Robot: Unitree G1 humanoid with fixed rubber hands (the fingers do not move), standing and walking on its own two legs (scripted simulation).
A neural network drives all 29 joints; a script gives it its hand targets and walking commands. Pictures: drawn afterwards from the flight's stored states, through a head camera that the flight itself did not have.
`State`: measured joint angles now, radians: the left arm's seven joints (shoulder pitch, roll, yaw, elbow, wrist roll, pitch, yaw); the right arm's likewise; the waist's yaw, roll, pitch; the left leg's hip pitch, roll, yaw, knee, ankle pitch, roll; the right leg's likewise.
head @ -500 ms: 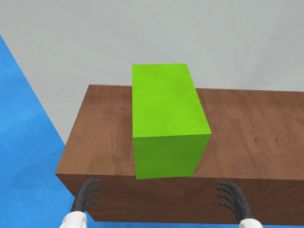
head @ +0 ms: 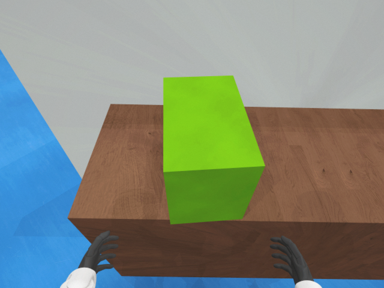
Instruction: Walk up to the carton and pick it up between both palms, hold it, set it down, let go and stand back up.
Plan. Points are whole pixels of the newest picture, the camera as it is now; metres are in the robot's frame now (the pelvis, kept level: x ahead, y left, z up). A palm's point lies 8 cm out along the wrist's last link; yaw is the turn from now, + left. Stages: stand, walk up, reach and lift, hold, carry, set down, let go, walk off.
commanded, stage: set down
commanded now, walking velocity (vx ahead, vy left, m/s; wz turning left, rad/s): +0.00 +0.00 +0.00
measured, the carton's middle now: (202, 148) +0.44 +0.00 +0.01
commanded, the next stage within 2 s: let go in 0.06 s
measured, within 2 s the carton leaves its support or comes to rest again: neither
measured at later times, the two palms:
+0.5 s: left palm (91, 276) +0.15 +0.22 -0.08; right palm (308, 285) +0.15 -0.23 -0.08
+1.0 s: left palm out of the picture +0.09 +0.30 -0.09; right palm out of the picture +0.09 -0.30 -0.09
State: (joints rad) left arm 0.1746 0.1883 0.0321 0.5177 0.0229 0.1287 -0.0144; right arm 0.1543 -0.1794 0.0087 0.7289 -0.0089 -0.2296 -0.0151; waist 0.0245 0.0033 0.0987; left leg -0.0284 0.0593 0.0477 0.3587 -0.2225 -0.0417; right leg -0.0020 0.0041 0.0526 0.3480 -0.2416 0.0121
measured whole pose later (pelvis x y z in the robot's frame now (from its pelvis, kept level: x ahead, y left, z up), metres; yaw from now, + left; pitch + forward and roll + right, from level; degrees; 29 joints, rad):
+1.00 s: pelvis -0.02 +0.00 -0.01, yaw +1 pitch -4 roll -1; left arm 0.25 0.35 0.06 0.68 0.03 -0.01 -0.01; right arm 0.27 -0.36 -0.08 0.72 -0.02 -0.03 0.01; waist 0.01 0.00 0.03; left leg -0.18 0.06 0.02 0.52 -0.27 -0.03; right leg -0.13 0.01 0.03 0.47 -0.28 0.02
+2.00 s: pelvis -0.05 +0.03 +0.00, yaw +2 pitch -4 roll -1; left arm 0.21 0.38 0.01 0.90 0.01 -0.02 0.00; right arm 0.19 -0.37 -0.03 0.90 0.00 -0.02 0.01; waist 0.00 0.01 0.06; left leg -0.19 0.02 0.03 0.45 -0.19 0.01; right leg -0.14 -0.03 0.03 0.41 -0.20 0.05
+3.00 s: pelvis -0.03 +0.01 +0.00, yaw +2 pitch -4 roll +0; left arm 0.16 0.36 0.02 1.01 0.00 -0.02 0.01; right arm 0.17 -0.37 -0.01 1.01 0.00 -0.02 -0.01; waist -0.01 0.01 0.06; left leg -0.14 0.04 0.01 0.38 -0.17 -0.02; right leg -0.09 -0.02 0.02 0.35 -0.19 0.03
